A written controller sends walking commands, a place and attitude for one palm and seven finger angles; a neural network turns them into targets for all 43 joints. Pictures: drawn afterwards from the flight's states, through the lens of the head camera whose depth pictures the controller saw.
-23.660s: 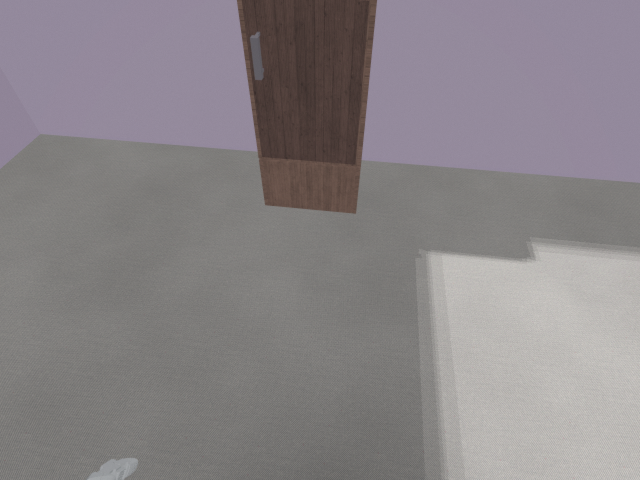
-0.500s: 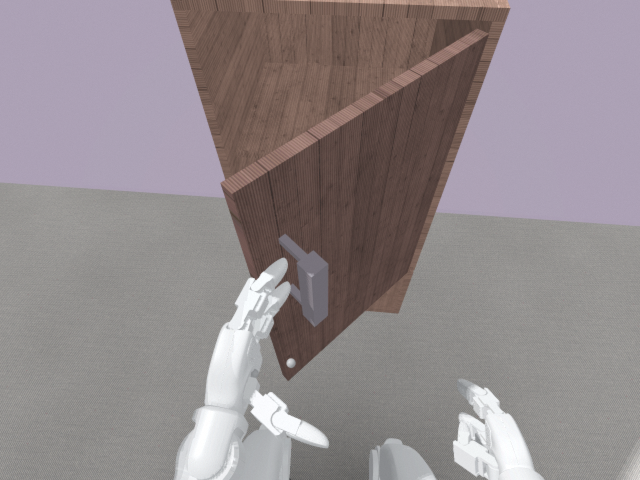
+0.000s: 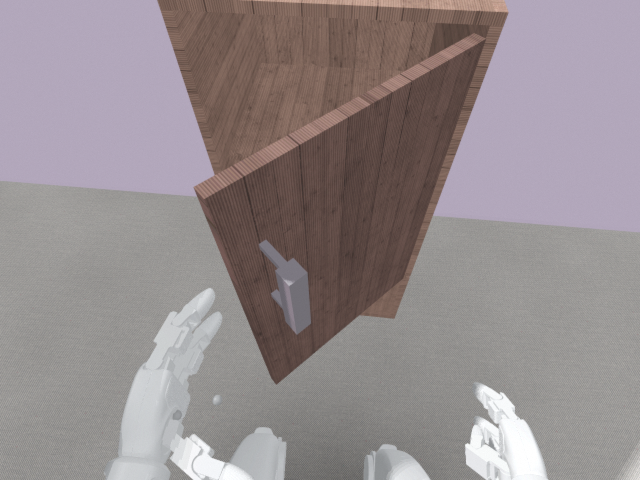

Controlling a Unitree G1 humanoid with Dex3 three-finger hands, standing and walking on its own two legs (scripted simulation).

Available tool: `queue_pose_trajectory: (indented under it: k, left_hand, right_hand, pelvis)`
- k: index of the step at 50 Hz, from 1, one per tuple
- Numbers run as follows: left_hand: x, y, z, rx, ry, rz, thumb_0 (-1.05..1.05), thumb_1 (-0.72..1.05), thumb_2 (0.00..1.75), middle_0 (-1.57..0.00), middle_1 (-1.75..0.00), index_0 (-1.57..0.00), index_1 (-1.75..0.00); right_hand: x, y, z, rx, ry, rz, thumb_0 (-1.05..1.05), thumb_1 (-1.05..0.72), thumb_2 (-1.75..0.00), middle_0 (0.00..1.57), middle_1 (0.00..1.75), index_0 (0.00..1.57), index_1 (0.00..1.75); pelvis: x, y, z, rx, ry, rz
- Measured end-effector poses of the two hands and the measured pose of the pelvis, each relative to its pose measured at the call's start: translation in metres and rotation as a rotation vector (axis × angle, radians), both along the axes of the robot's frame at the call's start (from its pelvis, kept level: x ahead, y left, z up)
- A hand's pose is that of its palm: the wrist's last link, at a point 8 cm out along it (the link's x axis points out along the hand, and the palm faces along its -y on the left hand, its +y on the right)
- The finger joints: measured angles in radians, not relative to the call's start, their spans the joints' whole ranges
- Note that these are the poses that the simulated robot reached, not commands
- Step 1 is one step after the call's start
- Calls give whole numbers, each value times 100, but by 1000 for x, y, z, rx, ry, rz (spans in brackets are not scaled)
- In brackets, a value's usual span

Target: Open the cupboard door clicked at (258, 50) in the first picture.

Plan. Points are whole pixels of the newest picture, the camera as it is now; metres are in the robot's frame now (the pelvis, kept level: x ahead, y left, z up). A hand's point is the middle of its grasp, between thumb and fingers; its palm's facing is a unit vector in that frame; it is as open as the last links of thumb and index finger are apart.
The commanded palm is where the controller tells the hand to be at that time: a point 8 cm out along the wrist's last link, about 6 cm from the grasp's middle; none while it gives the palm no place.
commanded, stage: slide the hand sideways off the handle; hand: left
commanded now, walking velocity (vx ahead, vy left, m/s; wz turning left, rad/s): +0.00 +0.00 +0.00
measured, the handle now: (284, 287) +0.33 +0.06 +0.05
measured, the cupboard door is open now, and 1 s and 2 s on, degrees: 47 47 47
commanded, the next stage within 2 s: draw the hand back to the body in 0.02 s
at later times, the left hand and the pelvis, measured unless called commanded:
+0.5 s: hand (143, 416) +0.18 +0.16 +0.11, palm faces -0.08 -1.00 -0.04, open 16.3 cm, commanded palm +0.16 +0.22 +0.13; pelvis -0.01 +0.02 +0.03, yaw +0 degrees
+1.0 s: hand out of the picture +0.20 +0.25 +0.19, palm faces +0.28 -0.88 -0.38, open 13.0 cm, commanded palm +0.16 +0.30 +0.22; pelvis +0.02 +0.04 +0.08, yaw +0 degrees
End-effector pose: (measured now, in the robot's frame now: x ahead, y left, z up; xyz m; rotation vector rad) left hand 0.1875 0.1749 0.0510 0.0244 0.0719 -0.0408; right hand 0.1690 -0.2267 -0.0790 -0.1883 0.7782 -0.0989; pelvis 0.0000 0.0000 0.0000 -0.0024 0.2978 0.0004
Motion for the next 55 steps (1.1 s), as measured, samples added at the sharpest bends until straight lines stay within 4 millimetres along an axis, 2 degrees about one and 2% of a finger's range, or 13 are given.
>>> queue_pose_trajectory:
  k: [4,9,13,19,28,32,37,44,55]
  left_hand:
    - [-11,6,3,-10,-24,-22,-1,-50,31,-16,-30,-17,-31]
    - [-15,-3,3,-39,-55,-100,-1,-51,30,-15,-30,-16,-30]
    - [-14,4,17,3,-78,-109,-1,-51,30,-16,-30,-15,-30]
    - [-21,32,54,33,-91,-14,-1,-50,30,-16,-30,-15,-30]
    - [-26,46,73,20,-59,-71,-1,-50,31,-15,-30,-15,-30]
    - [-23,58,90,41,-91,-57,-1,-47,32,-16,-30,-15,-30]
    - [-25,76,113,210,-35,95,-1,-37,36,-16,-30,-16,-30]
    - [-30,99,133,323,31,249,-1,-16,45,-17,-30,-17,-30]
    - [-15,126,186,409,-89,380,0,21,61,-19,-30,-18,-30]
  right_hand:
    - [2,-3,-1,-17,-19,3,1,-91,-90,20,30,20,30]
    - [3,-1,-3,-28,-58,2,1,-91,-90,20,30,20,30]
    - [0,7,1,-8,-71,-15,1,-91,-90,20,30,20,30]
    - [-11,24,21,39,-79,-30,1,-91,-90,20,30,20,30]
    - [-16,26,56,-10,-132,-20,1,-90,-90,21,30,20,30]
    - [-13,26,66,-19,-157,-29,1,-90,-90,21,30,20,30]
    - [-7,33,78,-27,-151,-49,1,-90,-90,20,30,20,30]
    - [5,48,87,-14,-138,-11,1,-90,-90,20,30,20,30]
    - [30,57,101,1,-157,49,1,-90,-90,21,30,20,30]
  pelvis:
    - [-2,2,-4,-7,1,9]
    - [-10,6,-11,-15,1,8]
    - [-15,9,-9,-15,-23,0]
    - [-15,14,11,-20,-76,2]
    - [-11,24,33,-36,-131,12]
    - [-8,27,39,-39,-152,10]
    - [0,31,54,-29,-181,-2]
    - [10,36,73,-21,-228,1]
    - [25,35,92,-8,-297,0]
